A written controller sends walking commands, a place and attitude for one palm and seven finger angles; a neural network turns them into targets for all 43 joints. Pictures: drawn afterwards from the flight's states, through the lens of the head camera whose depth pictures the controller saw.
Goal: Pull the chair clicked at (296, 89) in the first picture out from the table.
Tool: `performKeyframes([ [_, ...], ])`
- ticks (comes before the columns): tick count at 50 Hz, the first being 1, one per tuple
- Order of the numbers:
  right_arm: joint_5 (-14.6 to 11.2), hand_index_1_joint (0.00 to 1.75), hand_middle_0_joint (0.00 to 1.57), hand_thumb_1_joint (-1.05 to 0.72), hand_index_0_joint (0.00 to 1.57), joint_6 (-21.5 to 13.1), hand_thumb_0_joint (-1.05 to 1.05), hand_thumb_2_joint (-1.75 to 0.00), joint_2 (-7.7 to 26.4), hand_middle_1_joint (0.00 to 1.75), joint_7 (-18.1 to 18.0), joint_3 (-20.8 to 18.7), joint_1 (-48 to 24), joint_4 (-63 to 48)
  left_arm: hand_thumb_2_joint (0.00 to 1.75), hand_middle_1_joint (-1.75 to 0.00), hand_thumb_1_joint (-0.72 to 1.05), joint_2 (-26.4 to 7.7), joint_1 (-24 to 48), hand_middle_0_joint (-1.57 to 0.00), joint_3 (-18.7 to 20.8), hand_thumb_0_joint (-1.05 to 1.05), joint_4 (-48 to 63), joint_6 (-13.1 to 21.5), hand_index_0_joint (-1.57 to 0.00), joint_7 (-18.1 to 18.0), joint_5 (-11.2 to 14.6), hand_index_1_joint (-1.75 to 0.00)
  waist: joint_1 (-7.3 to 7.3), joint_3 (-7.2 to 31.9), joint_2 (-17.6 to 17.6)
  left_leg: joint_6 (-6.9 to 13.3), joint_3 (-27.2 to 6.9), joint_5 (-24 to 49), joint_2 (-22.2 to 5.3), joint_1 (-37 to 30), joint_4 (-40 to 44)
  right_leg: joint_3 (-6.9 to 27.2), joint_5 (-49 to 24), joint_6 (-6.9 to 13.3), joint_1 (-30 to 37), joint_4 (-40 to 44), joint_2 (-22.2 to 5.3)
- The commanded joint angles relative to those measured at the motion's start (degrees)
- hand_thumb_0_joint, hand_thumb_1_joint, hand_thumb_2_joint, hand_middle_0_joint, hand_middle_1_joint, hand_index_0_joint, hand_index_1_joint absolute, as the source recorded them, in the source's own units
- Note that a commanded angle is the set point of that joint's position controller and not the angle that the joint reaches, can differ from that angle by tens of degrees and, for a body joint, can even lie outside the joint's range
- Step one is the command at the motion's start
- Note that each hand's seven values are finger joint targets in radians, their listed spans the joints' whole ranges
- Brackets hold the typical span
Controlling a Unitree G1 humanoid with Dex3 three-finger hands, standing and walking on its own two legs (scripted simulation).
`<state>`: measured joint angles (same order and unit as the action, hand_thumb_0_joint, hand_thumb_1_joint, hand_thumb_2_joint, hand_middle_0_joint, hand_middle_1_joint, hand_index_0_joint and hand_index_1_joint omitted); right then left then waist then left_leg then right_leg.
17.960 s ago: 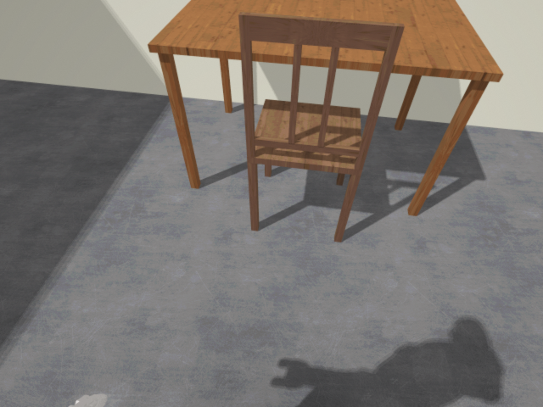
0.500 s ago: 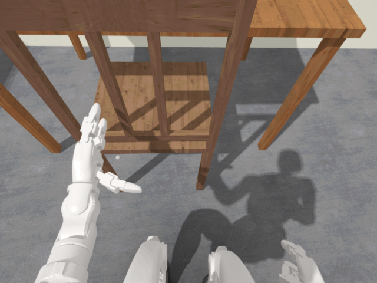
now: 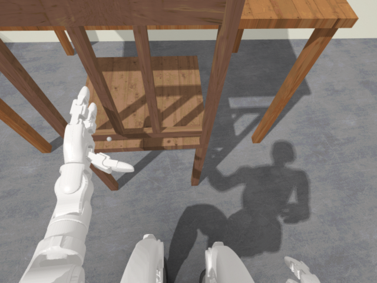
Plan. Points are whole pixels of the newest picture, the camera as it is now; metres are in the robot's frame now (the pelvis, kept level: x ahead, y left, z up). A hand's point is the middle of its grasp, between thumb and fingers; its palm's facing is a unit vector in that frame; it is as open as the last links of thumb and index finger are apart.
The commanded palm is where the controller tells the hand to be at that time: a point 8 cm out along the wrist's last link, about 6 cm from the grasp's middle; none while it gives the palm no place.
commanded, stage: push the fingers through the gap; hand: left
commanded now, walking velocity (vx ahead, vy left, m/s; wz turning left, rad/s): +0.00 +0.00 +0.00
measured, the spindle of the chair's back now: (103, 92) +0.51 +0.19 +0.05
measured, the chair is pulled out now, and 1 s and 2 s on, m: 0.00 0.00 0.00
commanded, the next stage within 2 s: hook a spindle and tug to test in 1.16 s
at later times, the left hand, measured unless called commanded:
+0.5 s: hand (111, 120) +0.45 +0.17 +0.03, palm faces +0.07 -1.00 -0.04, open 16.9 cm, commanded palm +0.43 +0.21 +0.02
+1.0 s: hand (116, 107) +0.49 +0.16 +0.02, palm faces +0.08 -1.00 -0.05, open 16.9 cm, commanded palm +0.46 +0.21 +0.02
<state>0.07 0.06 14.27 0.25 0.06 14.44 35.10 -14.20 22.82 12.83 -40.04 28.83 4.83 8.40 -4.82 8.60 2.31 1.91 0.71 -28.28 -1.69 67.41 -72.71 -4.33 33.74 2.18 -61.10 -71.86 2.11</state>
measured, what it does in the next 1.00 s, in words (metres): stands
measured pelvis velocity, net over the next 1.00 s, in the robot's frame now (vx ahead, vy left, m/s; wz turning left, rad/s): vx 0.00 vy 0.01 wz -0.02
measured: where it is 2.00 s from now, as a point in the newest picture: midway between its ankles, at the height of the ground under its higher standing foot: outside the picture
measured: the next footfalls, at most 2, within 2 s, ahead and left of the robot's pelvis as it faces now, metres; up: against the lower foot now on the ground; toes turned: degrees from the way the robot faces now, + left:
none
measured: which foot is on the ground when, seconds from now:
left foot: down 0.00-1.00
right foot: down 0.00-1.00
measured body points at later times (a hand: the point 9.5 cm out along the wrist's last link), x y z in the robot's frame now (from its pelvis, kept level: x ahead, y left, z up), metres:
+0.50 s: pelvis +0.00 +0.01 +0.00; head +0.13 +0.02 +0.43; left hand +0.44 +0.22 +0.03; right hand +0.07 -0.25 -0.13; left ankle +0.05 +0.10 -0.62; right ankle +0.00 -0.10 -0.62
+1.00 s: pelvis +0.00 +0.01 -0.01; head +0.15 +0.02 +0.42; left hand +0.48 +0.22 +0.02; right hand +0.02 -0.26 -0.13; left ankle +0.05 +0.10 -0.62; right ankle +0.00 -0.10 -0.62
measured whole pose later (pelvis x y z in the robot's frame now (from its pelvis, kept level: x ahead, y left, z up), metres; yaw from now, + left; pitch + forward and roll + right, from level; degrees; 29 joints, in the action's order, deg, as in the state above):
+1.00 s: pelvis +0.00 +0.01 -0.01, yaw -1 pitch +27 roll -3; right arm 2.0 6.2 14.3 2.5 0.3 18.8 36.1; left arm -19.6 41.5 20.1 -58.7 31.2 3.1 3.5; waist -8.7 8.3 2.9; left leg 2.4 1.1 -28.6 -2.3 72.0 -74.0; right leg -3.8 33.4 1.7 -65.7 -72.5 2.8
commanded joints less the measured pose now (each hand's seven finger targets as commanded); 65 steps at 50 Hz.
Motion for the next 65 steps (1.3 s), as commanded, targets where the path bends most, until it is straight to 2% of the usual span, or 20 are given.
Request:
performKeyframes([
  [1,-0.13,0.3,0.2,-0.9,0.2,-1.55,0.0,-0.9,8.72,0.3,-0.26,-3.35,4.39,-5.09,0.3,-0.08,-0.5,-10.92,16.64,-0.06,3.46,0.0,9.88,4.53,-0.06,0.07,0.04,-0.08,-0.28,25.08,0.64,-0.15,-3.54,16.32,0.93,-21.11,7.16,4.07,-19.28,-0.7,8.6,10.6,-0.03],
  [2,-0.13,0.3,0.2,-0.9,0.2,-1.55,0.0,-0.9,8.73,0.3,-0.23,-3.36,4.6,-5.02,0.3,-0.08,-0.5,-9.42,18.44,-0.06,1.97,0.0,9.3,4.5,-0.06,0.26,-0.16,-0.08,-1.19,24.59,1.57,-0.15,-3.81,16.22,0.83,-21.91,7.18,3.59,-18.57,-0.66,6.71,10.34,0.04],
  [8,0.12,0.3,0.2,-0.9,0.2,-1.13,0.0,-0.9,9.18,0.3,-0.25,-3.58,5.63,-4.0,0.3,-0.08,-0.5,-10.72,24.95,-0.06,2.82,0.0,7.23,4.98,-0.06,-0.09,-0.5,-0.08,-1.95,25.4,2.67,-0.31,-4.49,15.77,0.59,-23.95,7.0,3.19,-16.46,-0.6,4.16,10.45,-0.01],
  [21,0.86,0.3,0.2,-0.9,0.2,0.74,0.0,-0.9,9.46,0.3,0.61,-3.58,7.7,-3.62,0.3,-0.08,-0.5,-13.44,29.58,-0.06,5.41,0.0,1.52,5.56,-0.06,-1.08,-2.2,-0.08,-2.0,28.09,3.55,-0.56,-5.14,18.96,0.31,-25.83,6.81,2.61,-18.01,-0.39,3.38,9.58,0.36],
  [23,0.87,0.3,0.2,-0.9,0.2,1.1,0.0,-0.9,9.35,0.3,0.85,-3.57,7.82,-3.27,0.3,-0.08,-0.5,-11.05,31.4,-0.06,3.54,0.0,0.14,5.5,-0.06,-1.26,-2.58,-0.08,-3.0,27.06,4.23,-0.65,-5.59,18.67,0.14,-26.73,6.75,2.12,-16.95,-0.42,0.88,9.54,0.38],
  [25,0.94,0.3,0.2,-0.9,0.2,1.6,0.0,-0.9,9.8,0.3,0.77,-3.49,8.31,-2.79,0.3,-0.08,-0.5,-13.37,33.28,-0.06,5.16,0.0,-2.67,5.28,-0.06,-1.6,-3.0,-0.08,-3.45,25.24,2.0,-0.31,-5.44,15.95,0.27,-23.56,6.52,2.4,-15.33,-0.55,1.18,9.85,0.42],
  [27,1.08,0.3,0.2,-0.9,0.2,1.68,0.0,-0.9,9.58,0.3,0.68,-3.42,8.8,-2.5,0.3,-0.08,-0.5,-11.64,38.08,-0.06,3.57,0.0,-3.65,5.83,-0.06,-1.7,-3.48,-0.08,-4.77,24.91,2.64,-0.09,-5.77,14.65,0.23,-24.03,6.26,2.4,-13.8,-0.61,-0.84,9.88,0.39],
  [29,1.37,0.3,0.2,-0.9,0.2,1.81,0.0,-0.9,9.93,0.3,0.69,-3.49,9.28,-2.05,0.3,-0.08,-0.5,-14.51,39.48,-0.06,5.79,0.0,-4.55,6.46,-0.06,-2.05,-3.92,-0.08,-3.94,26.95,4.81,-0.3,-5.78,15.61,0.3,-25.02,5.97,2.48,-14.0,-0.41,-0.8,9.51,0.38],
  [32,1.73,0.3,0.2,-0.9,0.2,2.06,0.0,-0.9,9.88,0.3,0.74,-3.25,10.02,-1.61,0.3,-0.08,-0.5,-14.82,43.41,-0.06,5.61,0.0,-6.29,7.23,-0.06,-2.14,-4.41,-0.08,-4.93,27.43,5.02,-0.21,-6.29,16.2,0.17,-25.45,5.67,2.32,-14.11,-0.37,-1.71,9.12,0.47],
  [33,1.9,0.3,0.2,-0.9,0.2,2.26,0.0,-0.9,10.14,0.3,0.82,-3.38,10.21,-1.59,0.3,-0.08,-0.5,-16.75,42.05,-0.06,7.54,0.0,-6.98,7.42,-0.06,-2.34,-4.73,-0.08,-3.88,28.57,5.95,-0.46,-6.37,17.13,0.09,-26.18,5.64,2.21,-14.45,-0.26,-1.61,8.78,0.45],
  [37,2.0,0.3,0.2,-0.9,0.2,3.36,0.0,-0.9,10.1,0.3,1.26,-3.24,11.12,-1.67,0.3,-0.08,-0.5,-15.83,42.63,-0.06,6.85,0.0,-9.85,6.6,-0.06,-2.23,-5.16,-0.08,-4.9,28.44,4.74,-0.1,-6.06,18.41,0.16,-24.91,5.15,2.2,-16.11,-0.39,-1.01,8.72,0.64],
  [39,1.95,0.3,0.2,-0.9,0.2,3.93,0.0,-0.9,10.4,0.3,1.39,-3.15,11.26,-2.02,0.3,-0.08,-0.5,-17.71,42.12,-0.06,8.3,0.0,-10.63,6.2,-0.06,-2.28,-5.16,-0.08,-4.44,28.86,4.35,-0.04,-5.8,17.85,0.2,-23.69,5.16,2.45,-16.12,-0.45,0.09,8.95,0.69],
  [48,1.7,0.3,0.2,-0.9,0.2,5.27,0.0,-0.9,9.79,0.3,1.81,-3.33,11.61,-2.79,0.3,-0.08,-0.5,-17.51,39.13,-0.06,8.41,0.0,-5.89,6.75,-0.06,-1.86,-4.49,-0.08,-3.7,30.57,4.63,-0.05,-4.96,20.61,0.27,-24.62,5.66,2.99,-20.13,-0.6,3.84,9.39,0.92],
  [52,1.7,0.3,0.2,-0.9,0.2,5.16,0.0,-0.9,9.56,0.3,1.69,-3.27,11.55,-2.51,0.3,-0.08,-0.5,-16.38,39.7,-0.06,7.33,0.0,-4.99,6.9,-0.06,-1.66,-4.2,-0.08,-4.51,29.3,4.16,0.22,-4.68,20.03,0.4,-23.98,5.68,3.24,-20.44,-0.76,4.13,9.85,0.95],
  [56,1.72,0.3,0.2,-0.9,0.2,5.03,0.0,-0.9,9.65,0.3,1.56,-3.28,11.34,-2.32,0.3,-0.08,-0.5,-18.71,38.2,-0.06,9.16,0.0,-5.16,7.03,-0.06,-1.3,-4.08,-0.08,-3.66,29.43,4.22,0.18,-4.15,20.07,0.54,-23.05,5.44,3.7,-21.27,-0.79,5.83,10.01,0.87],
  [58,1.62,0.3,0.2,-0.9,0.2,4.81,0.0,-0.9,9.26,0.3,1.69,-3.3,10.92,-2.31,0.3,-0.08,-0.5,-15.13,38.4,-0.06,6.4,0.0,-5.15,7.09,-0.06,-0.76,-3.68,-0.08,-4.36,28.74,5.83,-0.01,-4.55,21.11,0.43,-25.18,5.72,3.09,-21.25,-0.66,3.86,9.96,0.85],
  [59,1.62,0.3,0.2,-0.9,0.2,4.91,0.0,-0.9,9.69,0.3,1.72,-3.42,11.12,-2.04,0.3,-0.08,-0.5,-17.19,36.86,-0.06,8.25,0.0,-6.31,6.93,-0.06,-0.77,-3.61,-0.08,-3.75,28.28,4.61,-0.05,-4.63,20.78,0.38,-24.71,5.67,3.12,-20.93,-0.6,4.13,10.08,0.93],
  [62,1.47,0.3,0.2,-0.9,0.2,4.81,0.0,-0.9,9.37,0.3,1.7,-3.42,10.67,-2.4,0.3,-0.08,-0.5,-13.92,37.73,-0.06,5.34,0.0,-5.94,6.73,-0.06,-0.03,-3.26,-0.08,-4.76,27.89,5.26,0.13,-4.61,20.86,0.46,-25.32,5.67,3.04,-21.0,-0.59,3.08,10.15,0.91],
  [63,1.47,0.3,0.2,-0.9,0.2,4.89,0.0,-0.9,9.77,0.3,1.61,-3.54,10.77,-2.0,0.3,-0.08,-0.5,-16.07,36.73,-0.06,7.35,0.0,-6.81,6.6,-0.06,-0.13,-3.17,-0.08,-4.16,27.74,3.86,-0.01,-4.8,20.72,0.27,-25.05,5.6,2.86,-20.66,-0.63,3.1,10.01,0.85],
  [65,1.47,0.3,0.2,-0.9,0.2,4.92,0.0,-0.9,9.47,0.3,1.58,-3.45,10.33,-2.45,0.3,-0.19,-0.5,-15.57,37.18,-0.1,6.79,0.0,-5.31,6.67,-0.1,-0.01,-2.96,-0.19,-4.18,28.58,4.51,0.14,-4.5,21.43,0.48,-24.94,5.5,3.16,-21.82,-0.74,4.27,10.04,0.83],
])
